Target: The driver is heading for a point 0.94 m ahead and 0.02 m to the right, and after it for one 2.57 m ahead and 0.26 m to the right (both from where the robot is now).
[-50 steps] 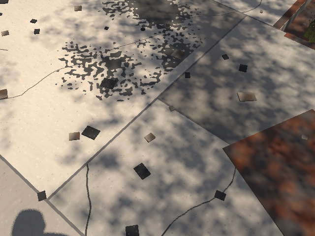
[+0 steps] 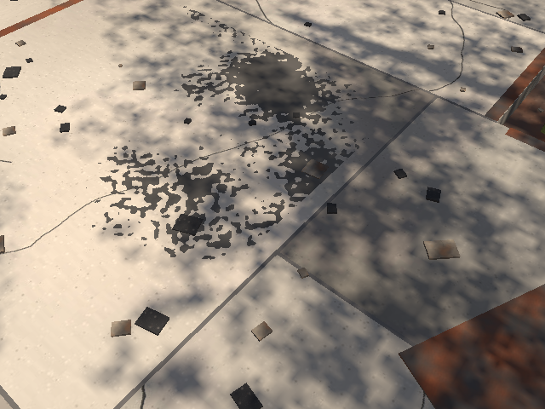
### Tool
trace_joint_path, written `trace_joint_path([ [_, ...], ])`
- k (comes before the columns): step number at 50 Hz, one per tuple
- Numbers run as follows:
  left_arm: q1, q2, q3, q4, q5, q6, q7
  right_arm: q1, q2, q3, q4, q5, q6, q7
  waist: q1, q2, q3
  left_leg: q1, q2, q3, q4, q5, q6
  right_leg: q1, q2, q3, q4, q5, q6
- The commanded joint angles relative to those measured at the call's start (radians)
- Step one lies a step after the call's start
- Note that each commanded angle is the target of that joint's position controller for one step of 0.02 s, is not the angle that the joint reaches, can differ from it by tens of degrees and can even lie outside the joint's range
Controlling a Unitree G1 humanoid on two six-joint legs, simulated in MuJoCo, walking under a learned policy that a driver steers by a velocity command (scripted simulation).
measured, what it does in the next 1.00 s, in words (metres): walks ahead: left foot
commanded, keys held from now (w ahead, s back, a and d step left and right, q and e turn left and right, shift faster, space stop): no key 0.26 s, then w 0.74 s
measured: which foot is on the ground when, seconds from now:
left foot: down 0.00-0.50, up 0.52-0.96, down 0.98-1.00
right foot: down 0.00-1.00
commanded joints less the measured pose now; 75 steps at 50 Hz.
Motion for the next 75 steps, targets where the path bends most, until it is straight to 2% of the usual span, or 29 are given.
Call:
trace_joint_path([
  [1, -0.012, 0.105, 0.021, -0.023, -0.001, -0.006, 0.007, 0.047, -0.113, -0.019, -0.007, 0.000, -0.005, -0.003, -0.002, 0.012, -0.041, -0.099, 0.030, -0.022, -0.103, 0.276, 0.018, 0.130, -0.024, 0.020, -0.041, 0.252, -0.033],
  [13, -0.007, 0.095, 0.022, 0.051, -0.002, 0.000, 0.014, 0.069, -0.093, -0.008, 0.041, -0.003, -0.006, -0.006, 0.001, 0.013, -0.014, -0.117, 0.020, -0.007, -0.133, 0.195, 0.015, 0.132, -0.020, 0.022, -0.063, 0.195, -0.029],
  [15, 0.013, 0.086, 0.021, 0.073, -0.008, 0.003, 0.015, 0.099, -0.101, -0.011, 0.055, 0.005, -0.003, -0.008, -0.003, 0.039, -0.012, -0.130, 0.016, -0.015, -0.162, -0.080, 0.043, 0.111, 0.025, -0.023, -0.030, -0.099, -0.031],
  [18, -0.041, 0.078, 0.022, 0.053, -0.011, -0.022, 0.007, 0.123, -0.169, -0.034, 0.034, 0.019, -0.014, -0.012, -0.034, 0.132, 0.107, -0.160, 0.146, -0.207, -0.278, -0.453, 0.147, -0.088, 0.062, -0.073, 0.117, -0.296, -0.033],
  [19, -0.053, 0.063, 0.020, 0.045, -0.018, -0.039, -0.002, 0.127, -0.200, -0.046, 0.033, 0.026, -0.025, -0.012, -0.037, 0.182, 0.142, -0.149, 0.235, -0.315, -0.328, -0.482, 0.195, -0.145, 0.046, -0.078, 0.209, -0.224, -0.039],
  [21, -0.047, 0.051, 0.018, 0.037, -0.030, -0.071, -0.019, 0.105, -0.183, -0.047, 0.025, 0.030, -0.047, -0.007, -0.017, 0.184, 0.185, -0.136, 0.303, -0.379, -0.333, -0.382, 0.229, -0.196, -0.016, -0.032, 0.237, -0.205, -0.069],
  [24, 0.169, 0.069, 0.038, 0.122, -0.033, -0.093, -0.033, 0.026, -0.150, -0.040, -0.007, 0.031, -0.054, 0.006, 0.086, 0.110, 0.112, -0.246, 0.165, -0.175, -0.147, -0.128, 0.143, 0.160, 0.032, -0.066, -0.017, -0.115, -0.085],
  [25, 0.287, 0.140, 0.062, 0.150, -0.025, -0.099, -0.031, 0.000, -0.116, -0.029, -0.031, 0.028, -0.064, 0.009, 0.125, -0.056, 0.056, -0.350, 0.058, -0.041, 0.125, 0.057, 0.086, 0.305, -0.082, 0.157, -0.132, -0.160, -0.132],
  [26, 0.422, 0.247, 0.084, 0.172, -0.026, -0.106, -0.043, -0.002, -0.072, -0.020, -0.073, 0.025, -0.080, 0.003, 0.152, -0.320, -0.035, -0.528, -0.062, 0.054, 0.469, -0.091, 0.022, 0.458, -0.307, 0.611, -0.324, -0.264, -0.279],
  [27, 0.378, 0.178, 0.053, 0.165, -0.009, -0.121, -0.047, -0.023, -0.101, -0.028, -0.087, 0.043, -0.095, 0.006, 0.110, -0.225, -0.023, -0.618, -0.032, -0.071, 0.673, -0.191, 0.036, 0.433, -0.383, 0.761, -0.377, -0.305, -0.317],
  [28, 0.296, 0.128, 0.037, 0.140, -0.010, -0.132, -0.047, -0.022, -0.105, -0.031, -0.086, 0.058, -0.104, 0.016, 0.072, -0.143, 0.044, -0.674, 0.021, -0.094, 0.753, -0.121, 0.066, 0.388, -0.370, 0.652, -0.359, -0.266, -0.292],
  [30, 0.218, 0.091, 0.020, 0.107, -0.009, -0.138, -0.053, -0.023, -0.109, -0.040, -0.074, 0.045, -0.114, 0.024, 0.035, -0.056, 0.065, -0.670, 0.095, -0.068, 0.689, 0.058, 0.096, 0.335, -0.286, 0.421, -0.366, -0.119, -0.228],
  [33, 0.273, 0.060, 0.004, 0.117, -0.001, -0.121, -0.042, -0.048, -0.100, -0.053, -0.079, 0.030, -0.100, 0.036, 0.034, -0.077, 0.040, -0.593, 0.117, -0.011, 0.551, 0.157, 0.070, 0.316, -0.205, 0.221, -0.387, 0.139, -0.190],
  [38, 0.306, 0.122, 0.012, 0.107, 0.002, -0.102, -0.010, -0.249, -0.043, -0.030, -0.160, 0.024, -0.087, 0.044, 0.064, -0.061, 0.078, -0.574, 0.089, 0.039, 0.231, 0.306, 0.009, 0.247, -0.190, 0.117, -0.436, 0.214, -0.200],
  [43, 0.360, 0.128, 0.024, 0.123, -0.016, -0.098, -0.006, -0.366, -0.069, -0.022, -0.210, 0.034, -0.090, 0.066, 0.072, -0.075, 0.119, -0.504, 0.064, 0.045, 0.064, 0.389, 0.034, 0.271, -0.225, 0.072, -0.444, 0.227, -0.192],
  [46, 0.333, 0.149, 0.038, 0.115, -0.018, -0.088, -0.006, -0.332, -0.113, -0.038, -0.219, 0.034, -0.098, 0.077, 0.018, -0.086, 0.073, -0.413, 0.036, 0.052, 0.017, 0.329, 0.080, 0.359, -0.255, 0.047, -0.345, 0.456, -0.165],
  [48, 0.302, 0.154, 0.041, 0.101, -0.008, -0.073, -0.007, -0.107, -0.177, -0.076, -0.157, 0.034, -0.097, 0.071, -0.104, -0.107, -0.077, -0.111, -0.030, 0.097, 0.026, 0.290, 0.124, 0.335, -0.213, -0.002, -0.071, 0.774, -0.130],
  [49, 0.296, 0.135, 0.030, 0.084, 0.001, -0.069, -0.007, 0.078, -0.224, -0.098, -0.107, 0.034, -0.092, 0.061, -0.180, -0.083, -0.191, 0.168, 0.037, 0.016, 0.047, 0.255, 0.165, 0.169, -0.168, -0.025, 0.180, 0.659, -0.097],
  [50, 0.413, 0.005, -0.006, 0.065, 0.002, -0.084, -0.020, 0.221, -0.326, -0.121, -0.076, 0.008, -0.087, 0.057, -0.137, 0.168, -0.370, 0.550, 0.315, -0.466, -0.032, 0.002, 0.331, -0.223, 0.005, -0.051, 0.609, 0.187, -0.025],
  [51, 0.384, 0.007, -0.009, 0.072, -0.017, -0.116, -0.025, 0.208, -0.261, -0.096, -0.073, 0.012, -0.088, 0.062, -0.135, 0.225, -0.419, 0.544, 0.390, -0.778, -0.248, -0.125, 0.355, -0.351, 0.070, 0.108, 0.793, -0.327, -0.037],
  [52, 0.277, 0.096, 0.018, 0.031, -0.049, -0.137, -0.028, 0.103, -0.203, -0.076, -0.082, 0.019, -0.097, 0.065, -0.111, 0.191, -0.244, 0.404, 0.352, -0.649, -0.272, -0.133, 0.293, -0.450, 0.007, 0.128, 0.864, -0.284, -0.063],
  [53, 0.208, 0.120, 0.022, 0.009, -0.056, -0.147, -0.023, 0.002, -0.161, -0.062, -0.107, 0.017, -0.103, 0.066, -0.077, 0.119, -0.145, 0.241, 0.319, -0.495, -0.288, -0.036, 0.260, -0.442, -0.051, 0.097, 0.833, -0.188, -0.080],
  [54, 0.181, 0.120, 0.030, 0.008, -0.042, -0.145, -0.014, -0.065, -0.127, -0.051, -0.115, 0.008, -0.109, 0.072, -0.040, 0.059, -0.085, 0.090, 0.281, -0.372, -0.314, 0.085, 0.241, -0.389, -0.096, 0.080, 0.768, -0.106, -0.080],
  [55, 0.203, 0.106, 0.037, 0.013, -0.029, -0.132, -0.008, -0.098, -0.101, -0.043, -0.115, -0.002, -0.116, 0.075, 0.000, 0.076, -0.068, -0.007, 0.240, -0.283, -0.338, 0.155, 0.221, -0.314, -0.132, 0.086, 0.707, -0.056, -0.080],
  [57, 0.236, 0.063, 0.036, 0.021, -0.025, -0.105, -0.007, -0.087, -0.091, -0.039, -0.096, -0.004, -0.118, 0.077, 0.030, 0.090, -0.054, -0.096, 0.205, -0.200, -0.380, 0.205, 0.228, -0.249, -0.148, 0.076, 0.648, -0.037, -0.072],
  [60, 0.135, 0.076, 0.043, -0.023, -0.014, -0.090, -0.003, -0.022, -0.142, -0.047, -0.070, -0.003, -0.120, 0.054, 0.023, 0.061, 0.002, -0.113, 0.205, -0.150, -0.429, 0.257, 0.253, -0.345, -0.161, 0.063, 0.517, 0.064, -0.039],
  [66, -0.099, 0.053, 0.034, -0.093, -0.011, -0.105, -0.023, 0.100, -0.169, -0.047, -0.043, 0.009, -0.106, 0.025, -0.045, 0.048, 0.033, -0.026, 0.172, -0.054, -0.438, 0.324, 0.212, -0.376, -0.110, 0.010, 0.141, 0.348, -0.015],
  [71, -0.230, 0.056, 0.022, -0.147, -0.021, -0.114, -0.052, 0.195, -0.177, -0.054, -0.002, 0.019, -0.082, 0.020, -0.080, 0.043, 0.063, 0.153, 0.232, -0.050, -0.369, 0.369, 0.206, -0.415, -0.084, 0.009, 0.010, 0.290, -0.036],
  [75, -0.122, 0.119, 0.045, -0.139, -0.023, -0.124, -0.066, 0.158, -0.207, -0.068, -0.009, 0.018, -0.059, 0.017, 0.010, 0.090, -0.023, 0.229, 0.250, -0.036, -0.187, 0.740, 0.167, -0.208, -0.018, -0.039, -0.037, 0.146, -0.094],
])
